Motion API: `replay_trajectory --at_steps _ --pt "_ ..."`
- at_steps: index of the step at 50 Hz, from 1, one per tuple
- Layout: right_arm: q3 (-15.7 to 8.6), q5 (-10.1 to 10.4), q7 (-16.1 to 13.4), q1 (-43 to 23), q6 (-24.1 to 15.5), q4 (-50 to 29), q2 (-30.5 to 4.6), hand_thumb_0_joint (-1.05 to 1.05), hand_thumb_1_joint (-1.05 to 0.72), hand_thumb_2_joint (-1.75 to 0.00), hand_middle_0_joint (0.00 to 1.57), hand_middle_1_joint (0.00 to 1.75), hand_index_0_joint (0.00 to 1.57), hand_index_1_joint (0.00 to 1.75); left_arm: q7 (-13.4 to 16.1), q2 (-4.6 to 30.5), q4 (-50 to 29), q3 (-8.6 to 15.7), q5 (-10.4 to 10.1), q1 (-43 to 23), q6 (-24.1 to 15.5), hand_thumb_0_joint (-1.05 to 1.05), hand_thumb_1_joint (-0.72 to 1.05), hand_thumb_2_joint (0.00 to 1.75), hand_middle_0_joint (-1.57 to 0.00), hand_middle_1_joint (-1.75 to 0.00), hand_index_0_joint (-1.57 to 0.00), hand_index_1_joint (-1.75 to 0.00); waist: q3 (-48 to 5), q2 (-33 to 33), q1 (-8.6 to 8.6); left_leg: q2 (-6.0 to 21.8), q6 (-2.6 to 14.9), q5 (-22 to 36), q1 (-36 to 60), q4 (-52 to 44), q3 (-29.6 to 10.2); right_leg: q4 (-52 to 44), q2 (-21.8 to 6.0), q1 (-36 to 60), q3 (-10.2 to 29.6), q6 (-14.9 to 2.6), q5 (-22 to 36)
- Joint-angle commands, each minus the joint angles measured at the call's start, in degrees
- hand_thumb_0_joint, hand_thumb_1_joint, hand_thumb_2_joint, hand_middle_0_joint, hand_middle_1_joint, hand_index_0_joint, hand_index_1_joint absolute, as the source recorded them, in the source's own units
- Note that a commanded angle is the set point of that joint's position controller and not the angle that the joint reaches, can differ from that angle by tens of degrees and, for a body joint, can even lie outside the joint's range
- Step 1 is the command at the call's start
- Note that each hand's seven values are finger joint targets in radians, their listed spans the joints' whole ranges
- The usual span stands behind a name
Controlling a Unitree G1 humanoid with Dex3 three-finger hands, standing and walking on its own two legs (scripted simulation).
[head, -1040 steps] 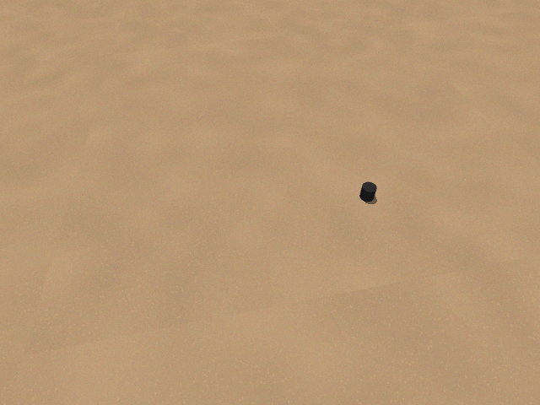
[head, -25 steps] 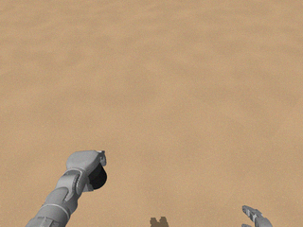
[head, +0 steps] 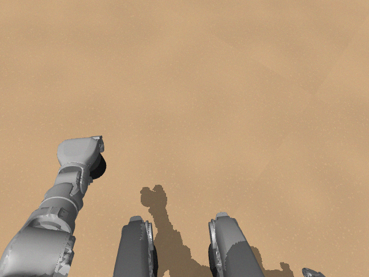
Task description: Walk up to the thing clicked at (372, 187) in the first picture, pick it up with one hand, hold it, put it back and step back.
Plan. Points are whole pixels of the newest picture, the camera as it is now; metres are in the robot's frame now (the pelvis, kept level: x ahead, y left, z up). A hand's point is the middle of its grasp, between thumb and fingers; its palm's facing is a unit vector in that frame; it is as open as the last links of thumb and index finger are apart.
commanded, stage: crouch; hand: left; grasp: from above
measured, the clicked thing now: (89, 163) +0.41 +0.23 -0.15
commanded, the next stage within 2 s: lower in 1.20 s
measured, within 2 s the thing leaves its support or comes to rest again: neither
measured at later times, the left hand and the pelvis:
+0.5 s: hand (103, 176) +0.42 +0.24 -0.32, palm faces -0.44 -0.01 -0.90, open 9.7 cm; pelvis -0.02 -0.01 -0.15, yaw -2 degrees
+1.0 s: hand (109, 178) +0.43 +0.24 -0.39, palm faces -0.46 -0.01 -0.89, open 9.7 cm; pelvis -0.03 -0.01 -0.23, yaw -5 degrees
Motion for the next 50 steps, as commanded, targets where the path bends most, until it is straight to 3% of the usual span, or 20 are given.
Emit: replay_trajectory --at_steps 1,3,7,11,12,13,18,21,25,28,30,31,33,37,39,41,45,47,49,50 --pt "-3.0 -0.6 -0.7 4.8 -2.2 -3.5 -10.8 0.00 -0.90 -0.90 0.20 0.30 0.20 0.30 1.3 12.7 -6.8 3.5 -0.2 -20.1 -0.3 0.00 0.51 0.80 -0.83 -0.91 -0.88 -0.86 -32.0 6.5 -0.86 -1.5 0.04 8.1 22.4 -5.4 -2.3 -2.8 1.8 0.7 -4.8 -4.84 9.9" --pt "-2.8 -0.7 -0.6 4.7 -2.3 -3.8 -11.0 0.00 -0.91 -0.90 0.20 0.30 0.20 0.30 1.0 15.3 -5.4 4.8 0.5 -20.4 -0.9 0.00 0.48 0.80 -0.82 -0.89 -0.87 -0.85 -31.5 5.9 -0.81 -1.7 0.09 3.1 19.0 -3.5 -2.5 -1.0 1.8 -2.3 -5.1 -5.24 6.1" --pt "-2.2 -1.1 0.0 5.1 -3.2 -3.5 -11.0 0.00 -0.90 -0.90 0.20 0.30 0.20 0.30 1.1 14.4 -3.8 4.5 0.1 -23.6 -2.4 0.00 0.48 0.79 -0.80 -0.88 -0.86 -0.83 -30.2 3.9 -3.30 -2.1 0.60 -4.4 12.6 0.2 -3.5 2.2 1.6 -8.8 -5.3 -5.14 0.7" --pt "-1.4 -1.5 0.7 5.3 -4.3 -3.0 -11.5 0.00 -0.90 -0.90 0.20 0.30 0.20 0.30 2.0 19.3 -6.5 6.8 1.2 -27.5 -4.5 0.00 0.50 0.80 -0.83 -0.86 -0.88 -0.81 -35.3 8.5 -2.76 -2.3 0.33 -3.1 10.7 4.7 -3.5 7.3 1.3 -12.6 -5.4 -5.22 1.6" --pt "-1.3 -1.8 1.0 5.7 -4.5 -2.6 -11.2 0.00 -0.90 -0.90 0.20 0.30 0.20 0.30 2.3 17.7 -5.4 6.4 1.3 -26.6 -4.8 0.00 0.51 0.83 -0.85 -0.85 -0.89 -0.81 -35.8 8.2 -3.42 -2.1 0.35 -1.3 11.4 6.1 -3.6 8.3 1.1 -13.1 -5.6 -5.14 3.1" --pt "-1.2 -1.9 1.1 5.7 -4.6 -2.3 -11.5 0.00 -0.90 -0.90 0.20 0.30 0.20 0.30 2.8 19.7 -7.3 7.0 1.9 -29.1 -5.4 0.00 0.51 0.82 -0.85 -0.86 -0.89 -0.82 -37.5 9.0 -3.51 -2.2 0.44 -1.3 10.2 7.5 -3.1 9.2 1.4 -14.0 -5.7 -5.26 3.0" --pt "-0.8 -2.9 2.4 6.7 -5.2 -1.4 -11.9 0.00 -0.91 -0.90 0.20 0.30 0.20 0.30 4.8 21.7 -5.1 8.7 3.7 -30.5 -6.0 0.00 0.49 0.84 -0.86 -0.83 -0.89 -0.80 -39.4 13.4 -3.23 -2.0 0.15 3.7 10.6 12.5 -2.2 13.5 1.3 -17.6 -5.9 -5.27 6.5" --pt "-0.3 -3.5 3.4 6.8 -5.4 -1.4 -11.5 0.00 -0.91 -0.90 0.20 0.30 0.20 0.30 5.4 20.9 -3.8 8.5 3.6 -31.0 -5.6 0.00 0.51 0.88 -0.88 -0.85 -0.90 -0.83 -39.1 12.8 -4.05 -2.2 0.64 4.9 6.8 16.1 -0.7 14.8 1.5 -16.9 -5.9 -5.04 8.5" --pt "-0.5 -4.0 4.3 6.9 -5.3 -1.3 -11.7 0.00 -0.91 -0.90 0.20 0.30 0.20 0.30 4.9 22.8 -1.3 9.9 3.3 -28.7 -4.9 0.00 0.55 0.89 -0.90 -0.87 -0.93 -0.84 -40.2 11.1 -3.43 -2.0 1.35 9.3 4.3 20.5 0.4 16.7 2.2 -15.5 -5.8 -4.55 12.4" --pt "-0.4 -4.3 5.1 6.9 -5.0 -1.0 -11.7 0.00 -0.91 -0.90 0.20 0.30 0.20 0.30 3.9 22.1 0.5 9.4 3.0 -27.8 -5.0 0.00 0.60 0.94 -0.94 -0.90 -0.97 -0.87 -37.5 9.7 -4.07 -1.8 1.50 7.9 0.5 22.5 0.3 18.1 2.5 -16.3 -6.2 -4.32 11.7" --pt "-0.4 -4.2 5.3 6.5 -4.8 -1.2 -11.8 0.00 -0.91 -0.90 0.20 0.30 0.20 0.30 3.4 24.0 0.6 10.6 3.0 -28.3 -5.4 0.00 0.60 0.91 -0.92 -0.91 -0.96 -0.88 -36.0 11.1 -3.57 -1.7 1.11 6.2 -0.7 22.5 -0.2 20.2 2.5 -18.8 -6.6 -4.72 9.7" --pt "-0.3 -4.4 5.6 6.3 -4.8 -1.3 -11.5 0.00 -0.91 -0.90 0.20 0.30 0.20 0.30 3.1 21.6 1.2 9.3 2.7 -28.0 -5.6 0.00 0.60 0.89 -0.92 -0.91 -0.96 -0.87 -35.0 11.5 -4.16 -1.7 1.16 6.0 -1.4 23.1 -0.1 20.5 2.6 -19.0 -6.6 -4.68 9.7" --pt "-0.6 -4.2 5.8 6.1 -4.5 -1.0 -12.4 0.00 -0.91 -0.90 0.20 0.30 0.20 0.30 3.0 25.3 -0.1 10.9 3.3 -28.9 -6.3 0.00 0.56 0.86 -0.89 -0.89 -0.93 -0.85 -35.7 11.3 -3.22 -1.6 1.21 6.0 -2.5 24.3 -0.1 21.7 3.0 -19.3 -6.8 -4.77 9.9" --pt "-0.1 -4.6 6.4 6.3 -4.2 -0.9 -12.6 0.00 -0.91 -0.90 0.20 0.30 0.20 0.30 2.9 25.1 0.9 10.9 3.9 -30.2 -7.6 0.00 0.53 0.83 -0.86 -0.88 -0.90 -0.84 -33.9 10.9 -4.52 -1.7 1.25 4.7 -5.6 26.6 -0.1 23.6 3.1 -21.3 -7.2 -4.60 8.9" --pt "-0.2 -4.6 6.4 6.2 -4.1 -0.5 -12.8 0.00 -0.91 -0.90 0.20 0.30 0.20 0.30 3.3 27.9 -0.4 12.2 4.2 -33.1 -8.3 0.00 0.51 0.82 -0.82 -0.90 -0.87 -0.85 -34.8 11.5 -4.34 -1.6 1.34 3.6 -6.1 27.6 0.0 24.4 3.4 -22.3 -7.2 -4.72 7.9" --pt "0.2 -4.8 6.6 6.2 -4.2 -0.6 -12.6 0.00 -0.91 -0.90 0.20 0.30 0.20 0.30 3.5 26.7 2.6 11.7 4.4 -31.6 -8.6 0.00 0.50 0.79 -0.82 -0.89 -0.87 -0.83 -33.2 10.7 -4.58 -1.6 1.26 2.3 -7.1 28.1 -0.3 25.4 3.3 -23.8 -7.6 -4.83 6.6" --pt "0.2 -5.2 6.9 6.1 -4.4 -0.1 -13.4 0.00 -0.91 -0.90 0.20 0.30 0.20 0.30 4.2 29.6 2.8 12.8 5.2 -34.2 -9.3 0.00 0.48 0.77 -0.80 -0.88 -0.85 -0.83 -34.4 13.0 -4.32 -1.7 1.22 0.7 -8.4 29.6 0.3 26.9 3.5 -24.9 -7.7 -4.98 5.0" --pt "0.6 -5.3 7.0 5.5 -4.5 0.0 -12.9 0.00 -0.91 -0.90 0.20 0.30 0.20 0.30 4.1 27.8 4.3 11.6 4.6 -33.8 -9.1 0.00 0.47 0.78 -0.80 -0.87 -0.85 -0.82 -33.5 12.1 -4.67 -1.6 1.20 -0.7 -9.6 30.2 0.0 27.5 3.7 -26.3 -8.1 -5.05 3.6" --pt "0.7 -5.4 6.9 5.9 -4.5 0.2 -13.3 0.00 -0.91 -0.90 0.20 0.30 0.20 0.30 4.3 30.6 3.5 12.6 4.8 -36.7 -9.3 0.00 0.45 0.77 -0.78 -0.88 -0.83 -0.83 -35.0 12.3 -4.89 -1.6 1.43 -0.7 -10.6 31.4 0.3 27.8 3.8 -25.5 -7.9 -4.97 3.8" --pt "1.1 -5.5 7.0 6.5 -4.5 0.4 -13.3 0.00 -0.91 -0.90 0.20 0.30 0.20 0.30 4.2 29.5 6.3 12.4 5.0 -33.9 -9.0 0.00 0.45 0.77 -0.79 -0.88 -0.84 -0.83 -33.1 11.4 -5.09 -1.8 1.42 -0.3 -11.7 31.8 0.4 28.1 3.6 -25.5 -7.9 -4.80 4.1"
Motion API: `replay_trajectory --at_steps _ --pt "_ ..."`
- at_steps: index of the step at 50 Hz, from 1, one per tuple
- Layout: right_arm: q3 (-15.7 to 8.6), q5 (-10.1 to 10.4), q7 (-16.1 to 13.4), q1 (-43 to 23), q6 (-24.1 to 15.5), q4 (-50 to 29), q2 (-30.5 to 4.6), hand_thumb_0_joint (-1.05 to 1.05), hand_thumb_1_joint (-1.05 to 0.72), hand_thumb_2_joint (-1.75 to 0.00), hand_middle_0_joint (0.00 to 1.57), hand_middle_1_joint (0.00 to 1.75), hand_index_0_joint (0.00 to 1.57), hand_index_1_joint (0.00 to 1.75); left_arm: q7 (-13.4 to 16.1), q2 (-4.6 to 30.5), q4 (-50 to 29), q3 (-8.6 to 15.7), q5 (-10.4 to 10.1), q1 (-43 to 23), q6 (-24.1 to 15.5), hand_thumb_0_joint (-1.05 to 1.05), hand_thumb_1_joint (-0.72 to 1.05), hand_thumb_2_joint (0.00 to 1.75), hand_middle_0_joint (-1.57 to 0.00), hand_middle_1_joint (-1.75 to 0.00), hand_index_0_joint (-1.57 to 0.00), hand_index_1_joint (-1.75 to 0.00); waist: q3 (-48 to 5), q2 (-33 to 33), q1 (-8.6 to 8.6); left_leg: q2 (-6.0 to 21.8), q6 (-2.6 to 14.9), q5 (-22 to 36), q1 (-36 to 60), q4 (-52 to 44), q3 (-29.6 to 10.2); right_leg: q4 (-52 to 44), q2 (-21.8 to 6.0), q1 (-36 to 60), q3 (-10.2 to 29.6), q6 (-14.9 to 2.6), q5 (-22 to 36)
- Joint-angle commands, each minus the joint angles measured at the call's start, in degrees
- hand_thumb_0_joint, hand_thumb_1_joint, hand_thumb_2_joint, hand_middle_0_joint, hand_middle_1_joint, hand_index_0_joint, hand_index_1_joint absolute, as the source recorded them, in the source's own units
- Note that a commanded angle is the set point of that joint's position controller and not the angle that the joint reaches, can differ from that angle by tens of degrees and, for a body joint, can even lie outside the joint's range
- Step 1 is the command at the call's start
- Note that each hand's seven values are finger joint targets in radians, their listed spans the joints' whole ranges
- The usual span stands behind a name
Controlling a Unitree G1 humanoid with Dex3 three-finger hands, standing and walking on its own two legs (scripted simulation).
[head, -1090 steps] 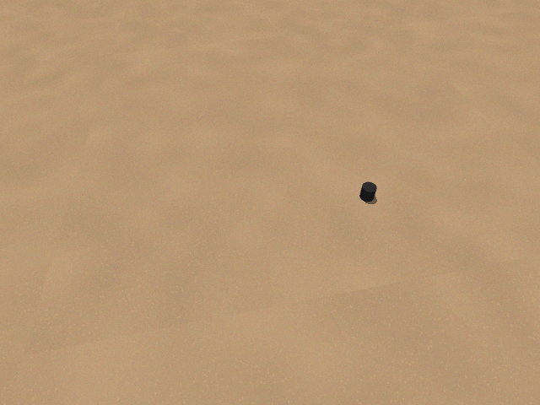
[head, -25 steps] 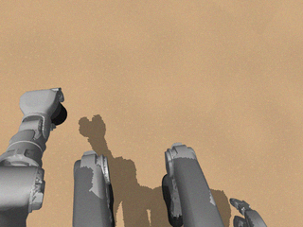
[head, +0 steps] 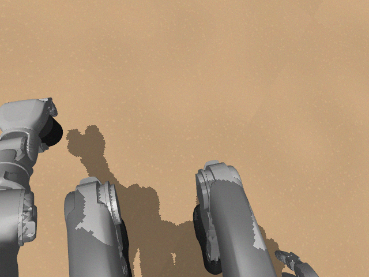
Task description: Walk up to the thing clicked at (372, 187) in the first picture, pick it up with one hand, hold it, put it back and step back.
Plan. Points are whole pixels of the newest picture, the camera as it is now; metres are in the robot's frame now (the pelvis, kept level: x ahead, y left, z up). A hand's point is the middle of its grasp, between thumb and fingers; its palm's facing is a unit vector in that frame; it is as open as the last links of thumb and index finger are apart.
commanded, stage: crouch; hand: left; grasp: from above
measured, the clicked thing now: (42, 129) +0.46 +0.29 -0.19
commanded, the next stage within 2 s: lower in 0.20 s
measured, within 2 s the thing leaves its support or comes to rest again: rests again in 1.62 s
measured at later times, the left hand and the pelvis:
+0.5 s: hand (44, 134) +0.45 +0.29 -0.21, palm faces -0.48 -0.07 -0.87, open 9.7 cm; pelvis +0.00 +0.00 -0.03, yaw -2 degrees
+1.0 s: hand (55, 135) +0.46 +0.29 -0.27, palm faces -0.47 -0.09 -0.88, open 9.7 cm; pelvis +0.01 +0.00 -0.06, yaw -4 degrees
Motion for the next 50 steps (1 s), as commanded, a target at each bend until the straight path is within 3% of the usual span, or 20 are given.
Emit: replay_trajectory --at_steps 1,2,8,11,16,17,19,20,25,31,36,39,41,42,43,46,50 --pt "-3.4 0.1 -0.9 10.5 -0.5 -0.8 -13.1 0.00 -0.91 -0.90 0.20 0.30 0.20 0.30 2.7 16.2 -7.8 2.1 -0.8 -20.6 -0.3 0.00 0.47 0.75 -0.79 -0.87 -0.84 -0.81 -40.8 13.4 -0.15 -1.3 3.35 5.0 30.7 -10.5 7.0 -14.5 1.1 16.6 -6.0 -4.86 11.2" --pt "-3.3 0.1 -0.9 10.8 -0.5 -0.7 -13.6 0.00 -0.91 -0.90 0.20 0.30 0.20 0.30 2.7 17.7 -8.5 2.8 -0.8 -21.5 -0.5 0.00 0.46 0.78 -0.79 -0.89 -0.84 -0.84 -40.9 13.8 -0.16 -1.3 3.36 4.9 30.7 -10.3 7.0 -14.2 1.0 16.4 -6.1 -4.85 10.9" --pt "-2.4 -0.1 -1.0 10.4 -0.5 -0.2 -14.0 0.00 -0.91 -0.90 0.20 0.30 0.20 0.30 2.7 17.4 -4.7 2.1 -0.3 -21.2 -0.8 0.00 0.43 0.75 -0.77 -0.85 -0.82 -0.80 -36.4 13.8 -0.94 -1.3 3.15 2.0 28.3 -9.5 6.2 -12.3 1.0 12.3 -7.1 -5.09 8.3" --pt "-2.0 0.0 -1.0 9.9 -0.4 -0.2 -14.0 0.00 -0.91 -0.90 0.20 0.30 0.20 0.30 2.6 16.9 -3.9 1.4 -0.6 -20.6 -0.6 0.00 0.42 0.74 -0.78 -0.83 -0.81 -0.79 -36.7 13.6 -0.77 -1.4 3.24 3.2 27.8 -8.3 6.3 -11.7 1.4 12.2 -7.1 -5.08 9.8" --pt "-1.7 -0.2 -0.7 10.6 -0.4 -0.2 -14.3 0.00 -0.91 -0.90 0.20 0.30 0.20 0.30 2.7 18.1 -5.4 2.4 -0.6 -20.4 -0.7 0.00 0.45 0.78 -0.84 -0.80 -0.86 -0.78 -38.5 15.0 -0.82 -1.2 3.07 6.9 28.8 -6.7 6.3 -10.0 1.4 13.8 -7.4 -4.81 13.6" --pt "-1.5 -0.4 -0.6 11.0 -0.4 -0.4 -14.4 0.00 -0.91 -0.90 0.20 0.30 0.20 0.30 2.7 18.1 -5.6 2.5 -0.5 -20.7 -0.8 0.00 0.45 0.78 -0.83 -0.82 -0.86 -0.79 -37.9 14.7 -1.70 -1.3 3.15 6.9 28.2 -6.4 6.2 -9.8 1.3 13.9 -7.6 -4.69 13.7" --pt "-0.9 -0.5 -0.4 10.4 -0.2 -0.1 -14.2 0.00 -0.92 -0.90 0.20 0.30 0.20 0.30 2.5 17.2 -3.4 1.4 -0.4 -20.0 -1.1 0.00 0.42 0.80 -0.82 -0.82 -0.85 -0.79 -36.0 13.3 -1.82 -1.3 3.33 6.2 25.1 -5.5 6.3 -9.7 1.7 13.8 -7.5 -4.53 13.2" --pt "-0.9 -0.6 -0.5 10.6 -0.3 -0.1 -14.5 0.00 -0.92 -0.90 0.20 0.30 0.20 0.30 2.8 18.2 -3.4 2.4 -0.5 -19.6 -1.2 0.00 0.44 0.79 -0.83 -0.81 -0.86 -0.78 -35.5 13.0 -1.74 -1.4 3.38 6.3 25.4 -5.1 6.3 -9.6 1.5 13.3 -7.5 -4.49 13.3" --pt "-0.2 -1.1 -0.2 9.8 -0.6 -0.5 -15.0 0.00 -0.92 -0.90 0.20 0.30 0.20 0.30 3.6 19.1 -2.1 2.3 0.0 -19.7 -2.4 0.00 0.45 0.78 -0.84 -0.82 -0.86 -0.79 -34.1 14.7 -2.03 -1.2 2.97 5.5 25.9 -4.1 5.5 -7.7 1.7 11.4 -8.4 -4.76 12.3" --pt "-0.3 -1.9 0.0 9.1 -0.4 -0.8 -15.8 0.00 -0.91 -0.90 0.20 0.30 0.20 0.30 6.1 21.8 -5.1 5.0 0.7 -19.9 -3.3 0.00 0.52 0.81 -0.88 -0.83 -0.91 -0.80 -36.6 17.9 -2.22 -1.2 2.48 7.2 27.6 -3.1 5.3 -5.7 1.8 11.0 -8.9 -4.72 13.9" --pt "0.1 -2.4 0.3 8.2 -0.6 -0.5 -15.6 0.00 -0.91 -0.90 0.20 0.30 0.20 0.30 7.5 21.4 -4.0 4.7 1.1 -19.0 -2.4 0.00 0.54 0.83 -0.89 -0.86 -0.92 -0.83 -35.9 18.9 -2.44 -0.9 2.47 7.1 27.2 -2.0 5.2 -5.1 2.0 10.2 -9.1 -4.65 14.4" --pt "0.6 -2.8 0.7 9.0 -1.3 -0.2 -16.1 0.00 -0.90 -0.90 0.20 0.30 0.20 0.30 7.7 20.2 -1.7 4.1 1.2 -19.1 -1.6 0.00 0.53 0.86 -0.88 -0.84 -0.91 -0.81 -33.7 17.4 -4.05 -0.9 2.67 7.3 26.0 -0.8 5.0 -4.8 2.0 10.2 -9.4 -4.32 15.0" --pt "1.0 -2.9 0.9 8.7 -1.5 -0.4 -16.2 0.00 -0.90 -0.90 0.20 0.30 0.20 0.30 7.9 21.2 -0.6 4.3 0.7 -18.7 -1.6 0.00 0.53 0.85 -0.88 -0.84 -0.91 -0.81 -33.1 17.5 -3.83 -0.9 2.79 7.3 24.8 -0.2 4.8 -4.7 2.0 10.5 -9.4 -4.29 15.1" --pt "1.3 -3.4 1.2 9.3 -1.7 -0.3 -16.4 0.00 -0.90 -0.90 0.20 0.30 0.20 0.30 7.9 21.1 -0.4 4.4 0.6 -19.1 -1.6 0.00 0.55 0.85 -0.88 -0.86 -0.91 -0.82 -33.6 16.6 -4.63 -0.8 2.90 8.1 24.4 0.2 4.6 -4.5 2.1 11.7 -9.7 -4.07 15.8" --pt "1.4 -3.3 1.3 9.2 -1.7 -0.1 -16.3 0.00 -0.90 -0.90 0.20 0.30 0.20 0.30 7.9 21.6 -0.2 4.6 0.6 -18.1 -1.5 0.00 0.53 0.86 -0.88 -0.85 -0.91 -0.82 -34.5 16.1 -3.88 -0.7 2.95 9.0 24.4 0.5 4.6 -4.7 2.3 12.9 -9.5 -3.88 17.0" --pt "2.0 -3.5 1.6 8.6 -2.1 -0.5 -16.9 0.00 -0.91 -0.90 0.20 0.30 0.20 0.30 8.1 22.2 1.3 5.0 -0.2 -17.6 -1.9 0.00 0.55 0.89 -0.89 -0.88 -0.92 -0.85 -33.2 16.1 -4.06 -0.8 2.83 8.1 23.9 0.9 4.3 -4.0 2.4 12.1 -10.1 -4.15 15.7" --pt "2.6 -3.9 2.0 8.2 -2.4 -0.8 -17.3 0.00 -0.90 -0.90 0.20 0.30 0.20 0.30 8.7 24.7 0.1 6.2 0.3 -18.3 -2.7 0.00 0.59 0.87 -0.91 -0.87 -0.94 -0.84 -33.4 17.0 -4.32 -0.6 2.85 8.2 23.4 1.7 4.1 -3.6 2.8 13.1 -10.5 -4.10 16.1"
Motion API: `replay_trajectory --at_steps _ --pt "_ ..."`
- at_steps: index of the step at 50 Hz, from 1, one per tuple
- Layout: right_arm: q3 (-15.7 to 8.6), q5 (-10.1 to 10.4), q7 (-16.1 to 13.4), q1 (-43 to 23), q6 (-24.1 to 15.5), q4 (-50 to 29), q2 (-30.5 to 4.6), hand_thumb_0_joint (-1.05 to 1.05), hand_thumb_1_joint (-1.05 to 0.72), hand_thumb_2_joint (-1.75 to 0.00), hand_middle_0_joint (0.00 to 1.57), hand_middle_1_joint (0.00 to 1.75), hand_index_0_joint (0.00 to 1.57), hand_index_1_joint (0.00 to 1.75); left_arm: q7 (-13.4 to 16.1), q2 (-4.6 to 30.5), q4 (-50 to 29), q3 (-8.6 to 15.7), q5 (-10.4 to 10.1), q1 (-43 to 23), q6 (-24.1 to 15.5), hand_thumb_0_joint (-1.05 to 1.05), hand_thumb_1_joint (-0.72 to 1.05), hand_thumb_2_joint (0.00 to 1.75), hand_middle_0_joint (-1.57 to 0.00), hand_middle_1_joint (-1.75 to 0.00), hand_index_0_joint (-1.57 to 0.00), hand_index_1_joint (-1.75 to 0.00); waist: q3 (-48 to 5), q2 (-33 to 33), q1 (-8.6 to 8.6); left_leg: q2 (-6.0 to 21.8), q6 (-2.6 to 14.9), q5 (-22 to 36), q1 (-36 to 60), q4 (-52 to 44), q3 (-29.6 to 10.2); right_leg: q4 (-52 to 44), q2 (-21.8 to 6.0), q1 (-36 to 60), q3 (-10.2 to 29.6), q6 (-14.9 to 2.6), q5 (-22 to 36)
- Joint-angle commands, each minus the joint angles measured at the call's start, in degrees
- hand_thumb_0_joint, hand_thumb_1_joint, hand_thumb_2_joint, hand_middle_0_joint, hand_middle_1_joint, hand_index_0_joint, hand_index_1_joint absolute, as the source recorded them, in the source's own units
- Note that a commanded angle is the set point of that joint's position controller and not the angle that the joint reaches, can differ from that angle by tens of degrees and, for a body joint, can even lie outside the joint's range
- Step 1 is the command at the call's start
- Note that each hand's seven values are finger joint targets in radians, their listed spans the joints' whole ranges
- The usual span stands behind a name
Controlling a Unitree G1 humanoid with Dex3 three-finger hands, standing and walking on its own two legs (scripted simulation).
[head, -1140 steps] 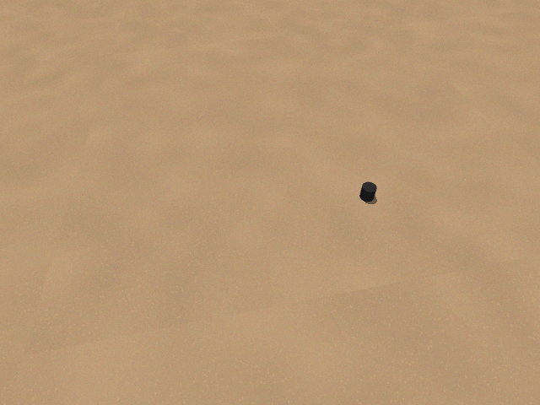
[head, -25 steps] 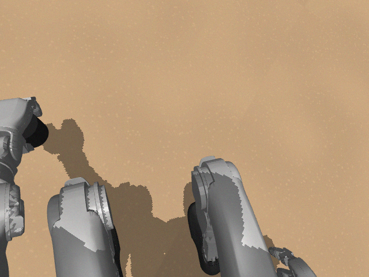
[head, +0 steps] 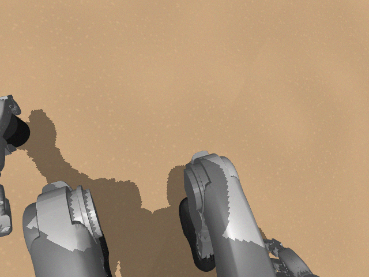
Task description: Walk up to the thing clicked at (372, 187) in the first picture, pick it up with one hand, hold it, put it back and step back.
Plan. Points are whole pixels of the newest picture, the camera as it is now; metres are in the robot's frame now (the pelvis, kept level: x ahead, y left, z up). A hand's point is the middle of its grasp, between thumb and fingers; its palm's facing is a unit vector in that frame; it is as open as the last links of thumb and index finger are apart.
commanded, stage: rest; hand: left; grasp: from above
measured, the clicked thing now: (5, 129) +0.44 +0.32 -0.24
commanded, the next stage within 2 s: open in 1.02 s
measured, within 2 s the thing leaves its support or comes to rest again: rests again in 0.62 s
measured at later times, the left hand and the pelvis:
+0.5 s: hand (5, 134) +0.43 +0.32 -0.23, palm faces -0.44 -0.13 -0.89, open 9.7 cm; pelvis +0.00 +0.00 -0.01, yaw -2 degrees
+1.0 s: hand (7, 134) +0.43 +0.32 -0.24, palm faces -0.44 -0.12 -0.89, open 9.7 cm; pelvis +0.00 +0.01 -0.01, yaw -4 degrees
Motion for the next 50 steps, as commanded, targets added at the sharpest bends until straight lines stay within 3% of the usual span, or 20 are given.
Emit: replay_trajectory --at_steps 1,12,14,22,27,28,29,30,31,33,35,36,37,39,40,41,45,48,49,50 --pt "-3.5 -0.3 -0.4 11.8 -0.1 0.0 -15.9 0.00 -0.90 -0.90 0.20 0.30 0.20 0.30 3.2 17.5 -7.6 2.9 -0.4 -15.1 -0.9 0.00 0.59 0.86 -0.91 -0.87 -0.95 -0.83 -41.5 20.7 0.00 0.0 4.14 11.4 30.7 -11.0 9.1 -14.0 1.0 21.4 -7.7 -4.62 18.4" --pt "-2.3 -1.3 0.7 10.5 -1.0 0.0 -16.7 0.00 -0.91 -0.90 0.20 0.30 0.20 0.30 5.6 17.8 -5.2 2.6 0.1 -14.1 -0.9 0.00 0.62 0.91 -0.95 -0.86 -0.97 -0.83 -39.2 22.2 -1.37 0.4 3.90 11.7 31.4 -10.0 8.1 -12.6 1.6 19.9 -8.9 -4.70 19.3" --pt "-1.9 -1.5 0.9 10.0 -1.5 0.1 -16.6 0.00 -0.91 -0.90 0.20 0.30 0.20 0.30 5.9 17.3 -4.3 1.5 0.1 -14.9 -0.7 0.00 0.62 0.89 -0.94 -0.87 -0.97 -0.84 -37.8 23.1 -2.07 0.5 3.90 10.9 30.7 -9.8 8.1 -12.6 1.7 19.6 -8.6 -4.69 18.9" --pt "-1.2 -2.2 1.3 9.4 -2.6 -0.2 -18.1 0.00 -0.90 -0.90 0.20 0.30 0.20 0.30 7.2 19.5 -3.1 2.6 0.0 -15.2 -1.1 0.00 0.64 0.87 -0.94 -0.87 -0.97 -0.83 -37.0 22.4 -2.69 0.7 3.81 10.7 29.9 -8.9 7.4 -12.5 1.9 19.5 -9.9 -4.70 18.4" --pt "-0.5 -2.6 1.8 8.9 -3.5 -0.2 -17.8 0.00 -0.91 -0.90 0.20 0.30 0.20 0.30 7.5 18.3 -0.8 0.4 -0.1 -15.3 -0.8 0.00 0.64 0.86 -0.95 -0.85 -0.98 -0.82 -34.5 23.0 -3.20 0.8 3.78 8.6 29.5 -9.3 7.0 -12.7 2.2 18.9 -10.0 -4.69 16.6" --pt "-0.3 -3.0 1.9 9.2 -3.6 -0.4 -18.4 0.00 -0.91 -0.90 0.20 0.30 0.20 0.30 7.7 19.2 -1.3 1.2 -0.1 -15.9 -0.8 0.00 0.64 0.87 -0.95 -0.86 -0.98 -0.83 -34.8 22.5 -3.65 0.7 3.79 8.8 29.5 -9.5 6.8 -12.6 2.3 18.9 -10.5 -4.66 16.7" --pt "-0.3 -2.5 2.0 8.4 -3.7 -0.3 -18.1 0.00 -0.91 -0.90 0.20 0.30 0.20 0.30 7.5 17.9 0.2 0.1 0.0 -14.4 -0.5 0.00 0.63 0.87 -0.95 -0.84 -0.98 -0.81 -34.7 23.1 -2.95 0.8 3.63 8.5 30.4 -9.8 6.8 -12.5 2.4 18.6 -10.3 -4.81 16.5" --pt "0.0 -2.6 2.0 8.3 -4.0 -0.4 -18.3 0.00 -0.91 -0.90 0.20 0.30 0.20 0.30 7.6 17.9 0.2 -0.3 -0.4 -15.5 -0.5 0.00 0.63 0.86 -0.95 -0.84 -0.98 -0.81 -33.9 22.8 -3.71 0.9 3.62 8.2 30.2 -9.5 6.7 -12.3 2.4 18.0 -10.7 -4.70 16.2" --pt "-0.1 -2.8 2.1 8.4 -4.1 -0.5 -18.7 0.00 -0.91 -0.90 0.20 0.30 0.20 0.30 8.0 19.8 -2.0 0.8 -0.3 -16.1 -0.8 0.00 0.63 0.86 -0.95 -0.85 -0.97 -0.82 -35.5 23.7 -3.50 1.0 3.59 9.2 30.9 -9.4 6.5 -12.4 2.5 19.1 -10.7 -4.70 17.1" --pt "0.3 -2.9 2.3 8.7 -4.5 -0.5 -18.7 0.00 -0.91 -0.90 0.20 0.30 0.20 0.30 8.2 18.6 -0.3 0.4 -0.4 -15.4 -0.5 0.00 0.62 0.86 -0.94 -0.85 -0.97 -0.82 -34.5 23.5 -3.90 0.9 3.50 9.7 30.9 -9.5 6.4 -11.9 2.4 19.1 -11.0 -4.65 17.5" --pt "0.6 -3.2 2.6 8.8 -5.0 -0.7 -19.3 0.00 -0.91 -0.90 0.20 0.30 0.20 0.30 8.6 20.8 -0.8 1.3 0.1 -16.6 -0.7 0.00 0.63 0.88 -0.95 -0.84 -0.97 -0.82 -34.3 23.9 -4.36 1.0 3.47 10.7 31.2 -9.2 6.2 -11.5 2.5 19.2 -11.2 -4.64 18.5" --pt "0.9 -3.0 2.7 8.2 -5.1 -0.7 -18.9 0.00 -0.91 -0.90 0.20 0.30 0.20 0.30 8.6 19.7 0.0 0.1 0.0 -16.2 -0.6 0.00 0.61 0.87 -0.95 -0.83 -0.97 -0.81 -33.9 23.9 -3.84 1.1 3.49 9.8 30.8 -9.2 6.2 -11.8 2.7 19.0 -10.9 -4.71 17.7" --pt "0.8 -3.0 2.9 8.0 -5.4 -1.2 -19.4 0.00 -0.91 -0.90 0.20 0.30 0.20 0.30 8.6 20.6 0.0 0.6 -0.2 -16.8 -0.8 0.00 0.62 0.85 -0.95 -0.83 -0.98 -0.80 -33.3 23.4 -4.67 1.2 3.55 10.0 30.2 -8.7 6.1 -11.6 2.6 18.9 -11.3 -4.60 17.9" --pt "1.0 -3.1 2.8 7.9 -5.5 -1.1 -19.7 0.00 -0.91 -0.90 0.20 0.30 0.20 0.30 9.2 20.5 -0.4 1.5 -0.5 -15.1 -0.9 0.00 0.60 0.85 -0.94 -0.82 -0.96 -0.79 -34.1 24.1 -3.98 1.2 3.26 10.4 31.3 -9.8 5.7 -11.9 2.8 19.6 -11.7 -4.67 17.9" --pt "1.4 -3.1 2.9 7.5 -5.5 -1.0 -19.1 0.00 -0.91 -0.90 0.20 0.30 0.20 0.30 9.3 20.3 0.5 0.6 -0.3 -14.8 -0.8 0.00 0.60 0.84 -0.94 -0.81 -0.96 -0.79 -34.2 25.3 -3.52 1.2 3.32 9.9 31.2 -9.7 6.0 -12.0 2.9 19.9 -11.2 -4.75 17.8" --pt "1.6 -3.5 3.2 8.0 -5.9 -1.0 -19.3 0.00 -0.91 -0.90 0.20 0.30 0.20 0.30 9.2 20.0 1.3 -0.1 -0.2 -16.2 -0.7 0.00 0.60 0.85 -0.93 -0.82 -0.96 -0.79 -32.9 24.1 -5.00 1.3 3.35 9.8 30.7 -8.8 5.8 -11.4 2.7 19.0 -11.7 -4.49 17.9" --pt "1.8 -3.4 3.4 7.3 -6.5 -1.4 -20.0 0.00 -0.91 -0.90 0.20 0.30 0.20 0.30 9.7 21.7 0.7 0.6 -0.7 -16.2 -0.6 0.00 0.58 0.83 -0.92 -0.81 -0.94 -0.78 -32.6 24.4 -4.42 1.4 3.50 8.9 29.9 -9.1 5.5 -12.2 3.0 19.3 -11.6 -4.52 17.1" --pt "2.4 -3.5 3.8 7.4 -6.9 -1.2 -19.9 0.00 -0.91 -0.90 0.20 0.30 0.20 0.30 9.6 19.8 2.9 -1.6 -0.4 -15.8 -0.4 0.00 0.57 0.83 -0.93 -0.80 -0.95 -0.78 -30.9 24.2 -5.26 1.3 3.45 8.2 29.7 -9.4 5.3 -12.2 3.0 18.9 -11.7 -4.58 16.5" --pt "2.2 -3.5 3.7 7.4 -7.0 -1.2 -20.3 0.00 -0.91 -0.90 0.20 0.30 0.20 0.30 9.7 19.7 3.3 -0.8 -1.1 -15.4 -0.6 0.00 0.56 0.81 -0.91 -0.80 -0.94 -0.77 -30.8 22.6 -5.16 1.4 3.45 7.8 29.3 -9.6 5.0 -12.4 3.0 18.5 -12.2 -4.48 16.0" --pt "1.9 -3.5 3.8 7.8 -7.1 -1.4 -20.9 0.00 -0.91 -0.90 0.20 0.30 0.20 0.30 9.8 21.7 3.2 0.1 -0.4 -14.9 -0.6 0.00 0.58 0.80 -0.91 -0.80 -0.94 -0.77 -30.8 23.2 -5.21 1.4 3.40 8.6 30.2 -9.4 5.0 -11.9 3.0 18.7 -12.3 -4.51 16.6"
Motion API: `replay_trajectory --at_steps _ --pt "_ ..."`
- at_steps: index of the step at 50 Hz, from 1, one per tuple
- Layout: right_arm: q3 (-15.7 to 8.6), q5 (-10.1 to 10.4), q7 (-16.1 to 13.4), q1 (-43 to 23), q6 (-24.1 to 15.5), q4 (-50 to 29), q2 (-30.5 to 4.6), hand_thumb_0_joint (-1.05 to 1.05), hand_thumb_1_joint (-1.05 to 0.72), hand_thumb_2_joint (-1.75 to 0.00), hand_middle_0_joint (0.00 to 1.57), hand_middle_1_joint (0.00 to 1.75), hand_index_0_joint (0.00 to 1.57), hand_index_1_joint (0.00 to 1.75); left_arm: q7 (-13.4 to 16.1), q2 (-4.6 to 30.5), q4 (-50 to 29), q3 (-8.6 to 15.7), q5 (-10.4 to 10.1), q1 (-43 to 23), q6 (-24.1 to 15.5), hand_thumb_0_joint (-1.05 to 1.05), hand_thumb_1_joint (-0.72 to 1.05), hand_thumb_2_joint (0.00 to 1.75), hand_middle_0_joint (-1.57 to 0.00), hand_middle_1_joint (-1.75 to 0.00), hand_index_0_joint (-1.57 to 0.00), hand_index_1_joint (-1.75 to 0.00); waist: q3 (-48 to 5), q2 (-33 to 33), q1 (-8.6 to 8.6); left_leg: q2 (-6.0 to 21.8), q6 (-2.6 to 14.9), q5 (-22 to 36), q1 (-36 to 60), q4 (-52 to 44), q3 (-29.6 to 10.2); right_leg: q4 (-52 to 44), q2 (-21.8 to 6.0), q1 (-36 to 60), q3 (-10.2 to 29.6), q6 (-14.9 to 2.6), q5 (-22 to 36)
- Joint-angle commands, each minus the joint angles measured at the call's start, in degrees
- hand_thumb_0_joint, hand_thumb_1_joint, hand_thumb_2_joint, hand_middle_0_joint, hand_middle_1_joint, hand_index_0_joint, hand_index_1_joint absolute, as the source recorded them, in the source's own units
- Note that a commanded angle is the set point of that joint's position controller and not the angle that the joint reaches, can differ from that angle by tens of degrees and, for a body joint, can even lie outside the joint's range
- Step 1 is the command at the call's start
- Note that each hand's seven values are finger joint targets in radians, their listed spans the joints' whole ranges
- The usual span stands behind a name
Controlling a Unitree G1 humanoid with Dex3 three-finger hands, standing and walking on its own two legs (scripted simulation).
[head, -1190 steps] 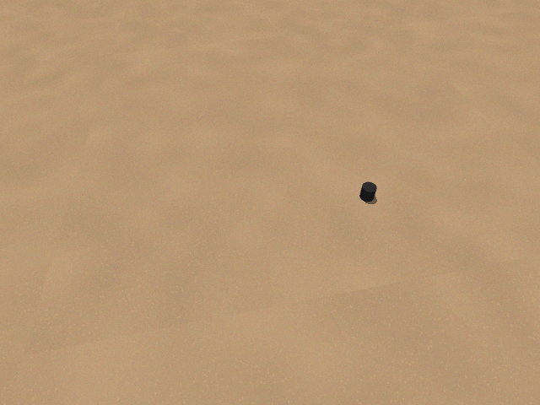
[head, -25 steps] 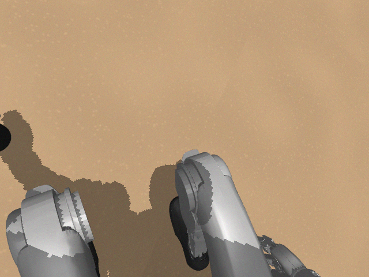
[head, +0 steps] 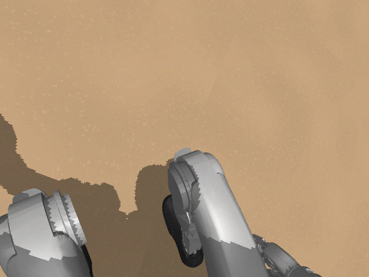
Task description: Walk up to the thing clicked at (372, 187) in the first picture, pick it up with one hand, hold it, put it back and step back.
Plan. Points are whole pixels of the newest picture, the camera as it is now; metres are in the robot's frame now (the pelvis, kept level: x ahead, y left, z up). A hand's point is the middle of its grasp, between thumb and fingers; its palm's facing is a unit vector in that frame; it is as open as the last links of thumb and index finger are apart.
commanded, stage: rest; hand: left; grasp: from above
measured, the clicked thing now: out of the picture +0.43 +0.34 -0.26
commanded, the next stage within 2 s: open in 0.02 s
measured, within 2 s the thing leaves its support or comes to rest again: neither
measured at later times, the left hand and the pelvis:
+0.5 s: hand out of the picture +0.42 +0.34 -0.24, palm faces -0.42 -0.16 -0.89, open 12.0 cm; pelvis +0.00 +0.00 +0.00, yaw +0 degrees
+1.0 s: hand out of the picture +0.41 +0.34 -0.24, palm faces -0.43 -0.16 -0.89, open 14.1 cm; pelvis +0.00 +0.00 +0.00, yaw -1 degrees
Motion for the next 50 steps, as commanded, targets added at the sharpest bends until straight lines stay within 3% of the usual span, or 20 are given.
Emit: replay_trajectory --at_steps 1,6,7,8,11,16,18,23,24,30,36,37,38,39,41,43,45,46,48,50 --pt "-4.9 0.4 -0.4 9.7 -0.8 -0.5 -18.8 0.00 -0.91 -0.90 0.20 0.30 0.20 0.30 2.3 15.4 -5.4 1.5 -0.6 -14.4 -0.1 0.00 0.56 0.80 -0.90 -0.80 -0.93 -0.77 -35.0 26.5 -2.16 1.0 2.65 9.7 29.5 -13.6 8.9 -12.6 1.1 16.9 -9.4 -5.17 15.9" --pt "-4.4 0.3 -0.3 9.1 -1.2 -0.3 -18.8 0.00 -0.91 -0.90 0.20 0.30 0.20 0.30 2.5 15.3 -3.4 1.4 -1.0 -14.4 -0.6 0.00 0.54 0.81 -0.89 -0.79 -0.91 -0.77 -33.8 25.3 -2.60 1.2 2.85 9.0 27.7 -13.3 8.5 -13.1 1.2 16.9 -9.3 -5.02 15.3" --pt "-4.3 -0.1 -0.1 10.0 -1.3 -0.5 -19.0 0.00 -0.90 -0.90 0.20 0.30 0.20 0.30 2.4 15.1 -3.7 1.1 -0.7 -14.8 -0.7 0.00 0.46 0.81 -0.81 -0.79 -0.83 -0.77 -33.8 25.4 -3.30 1.2 2.80 9.4 28.5 -13.4 8.4 -12.8 1.1 17.0 -9.6 -4.98 15.7" --pt "-4.5 0.2 -0.3 9.2 -1.3 -0.5 -18.9 0.00 -0.90 -0.90 0.20 0.30 0.20 0.30 2.4 15.1 -3.7 1.1 -0.8 -14.3 -0.8 0.00 0.38 0.76 -0.73 -0.80 -0.75 -0.78 -33.9 25.6 -2.35 1.2 2.78 8.8 28.2 -13.6 8.5 -13.2 1.3 16.9 -9.3 -5.11 15.0" --pt "-4.2 0.1 -0.3 9.1 -1.5 -0.5 -19.2 0.00 -0.90 -0.90 0.20 0.30 0.20 0.30 2.6 16.3 -3.2 1.6 -0.6 -14.0 -1.0 0.00 0.14 0.69 -0.49 -0.79 -0.51 -0.75 -34.0 26.1 -2.39 1.2 2.63 9.2 28.7 -13.7 8.3 -12.9 1.2 17.2 -9.7 -5.13 15.4" --pt "-4.0 -0.2 -0.1 9.0 -1.7 -0.7 -19.4 0.00 -0.90 -0.90 0.20 0.30 0.20 0.30 2.8 15.8 -4.9 0.7 -0.8 -15.2 -1.5 0.00 -0.22 0.74 -0.33 -0.79 -0.34 -0.77 -34.7 25.8 -2.98 1.4 2.71 9.7 28.9 -13.3 8.3 -13.3 1.4 18.3 -9.5 -4.95 16.3" --pt "-4.1 0.0 -0.2 9.6 -1.7 -0.2 -19.5 0.00 -0.90 -0.90 0.20 0.30 0.20 0.30 3.0 17.6 -4.4 2.1 -0.9 -14.1 -1.4 0.00 -0.25 0.77 -0.30 -0.81 -0.31 -0.80 -34.6 25.8 -2.56 1.4 2.88 9.7 28.3 -12.9 8.5 -13.5 1.4 19.1 -9.0 -4.84 16.4" --pt "-3.9 -0.1 -0.1 8.9 -2.1 -0.2 -19.2 0.00 -0.90 -0.90 0.20 0.30 0.20 0.30 2.6 16.1 -4.1 0.8 -1.3 -14.2 -0.8 0.00 -0.36 0.85 -0.23 -0.86 -0.23 -0.85 -34.4 26.6 -2.63 1.3 2.60 8.9 28.4 -13.2 8.5 -13.2 1.4 18.4 -9.2 -5.10 15.3" --pt "-3.7 -0.2 0.0 8.9 -2.2 -0.6 -18.9 0.00 -0.90 -0.90 0.20 0.30 0.20 0.30 2.4 14.1 -5.9 -0.3 -1.9 -14.3 -0.9 0.00 -0.37 0.85 -0.22 -0.86 -0.22 -0.86 -35.7 27.0 -2.28 1.2 2.41 10.1 29.7 -13.6 8.4 -13.4 1.4 19.0 -9.7 -5.04 16.3" --pt "-3.8 0.2 0.1 8.3 -2.2 -0.3 -19.6 0.00 -0.90 -0.90 0.20 0.30 0.20 0.30 2.4 16.5 -5.5 1.2 -2.1 -12.4 -0.2 0.00 -0.48 0.93 -0.13 -0.95 -0.13 -0.94 -34.9 28.0 -1.44 1.4 2.37 10.9 29.5 -13.8 8.3 -13.1 1.4 18.8 -9.7 -5.16 17.1" --pt "-3.5 0.2 0.4 8.6 -2.2 -0.9 -19.1 0.00 -0.90 -0.90 0.20 0.30 0.20 0.30 1.9 13.8 -6.4 -1.4 -2.1 -14.0 -0.1 0.00 -0.55 0.98 -0.07 -0.99 -0.07 -0.99 -34.5 28.2 -2.84 1.4 2.50 10.7 30.1 -13.5 8.3 -13.1 1.6 18.5 -9.5 -5.04 17.4" --pt "-3.7 0.0 0.4 9.4 -2.3 -0.3 -19.8 0.00 -0.89 -0.90 0.20 0.30 0.20 0.30 2.2 16.0 -5.4 0.7 -2.4 -14.4 -0.1 0.00 -0.54 0.98 -0.07 -0.99 -0.07 -0.99 -34.7 26.5 -3.36 1.5 2.60 10.7 29.3 -13.3 7.9 -13.0 1.4 18.6 -9.9 -4.93 17.4" --pt "-3.6 0.4 0.5 8.9 -2.6 -1.1 -19.7 0.00 -0.89 -0.90 0.20 0.30 0.20 0.30 1.9 15.0 -6.4 -0.6 -2.1 -14.8 -0.2 0.00 -0.54 0.98 -0.07 -0.99 -0.07 -0.99 -34.0 26.6 -2.98 1.3 2.51 10.4 29.3 -13.5 8.0 -13.0 1.3 17.8 -9.9 -5.04 16.9" --pt "-4.0 0.6 0.4 9.3 -2.5 -0.3 -20.0 0.00 -0.89 -0.90 0.20 0.30 0.20 0.30 1.9 17.0 -5.4 1.2 -2.3 -14.1 -0.1 0.00 -0.54 0.99 -0.07 -0.99 -0.07 -0.99 -33.7 26.6 -2.80 1.4 2.56 9.8 29.3 -13.5 8.0 -13.1 1.2 17.5 -9.8 -5.02 16.2" --pt "-3.8 0.5 0.2 9.0 -2.3 -0.5 -19.8 0.00 -0.90 -0.90 0.20 0.30 0.20 0.30 2.1 16.7 -5.5 1.5 -2.3 -13.5 -0.5 0.00 -0.54 0.99 -0.07 -1.00 -0.07 -1.00 -34.0 27.7 -2.29 1.5 2.22 9.6 29.8 -14.6 7.6 -13.0 1.3 17.5 -10.1 -5.32 15.6" --pt "-3.5 0.1 0.4 8.4 -2.4 -1.3 -19.4 0.00 -0.89 -0.90 0.20 0.30 0.20 0.30 1.5 14.1 -4.4 -0.7 -2.2 -13.9 -0.6 0.00 -0.53 0.97 -0.06 -1.01 -0.07 -1.00 -32.9 26.8 -3.28 1.4 2.28 8.5 29.2 -14.5 7.6 -13.0 1.3 16.9 -10.3 -5.24 14.8" --pt "-4.0 0.2 0.2 9.0 -2.1 -0.8 -20.0 0.00 -0.89 -0.90 0.20 0.30 0.20 0.30 1.2 16.4 -4.7 0.8 -2.1 -13.4 -0.7 0.00 -0.53 0.97 -0.06 -1.02 -0.07 -1.01 -33.2 26.7 -2.83 1.4 2.41 8.1 28.8 -14.3 7.6 -13.4 1.4 17.2 -10.1 -5.22 14.6" --pt "-3.9 0.4 0.3 9.0 -2.2 -1.4 -19.9 0.00 -0.89 -0.90 0.20 0.30 0.20 0.30 0.7 15.6 -5.4 -0.5 -1.7 -14.1 -0.6 0.00 -0.52 0.98 -0.07 -1.02 -0.07 -1.01 -33.4 27.0 -3.10 1.2 2.55 8.7 28.9 -13.8 8.0 -13.4 1.2 17.4 -9.6 -5.10 15.2" --pt "-3.9 0.2 0.1 9.8 -2.0 -0.5 -20.0 0.00 -0.89 -0.90 0.20 0.30 0.20 0.30 1.1 17.2 -6.1 1.3 -1.9 -13.4 -0.9 0.00 -0.53 1.00 -0.07 -1.02 -0.07 -1.01 -35.0 26.8 -2.54 1.4 2.51 10.1 29.6 -13.9 7.9 -13.5 1.3 19.1 -9.5 -5.07 16.4" --pt "-3.6 0.2 0.2 9.7 -2.0 -1.0 -19.5 0.00 -0.89 -0.90 0.20 0.30 0.20 0.30 1.0 15.4 -5.5 0.0 -2.2 -13.3 -1.0 0.00 -0.52 0.98 -0.07 -1.02 -0.07 -1.02 -34.7 26.8 -3.08 1.4 2.57 10.9 29.9 -13.6 8.0 -13.4 1.3 19.5 -9.5 -4.95 17.5"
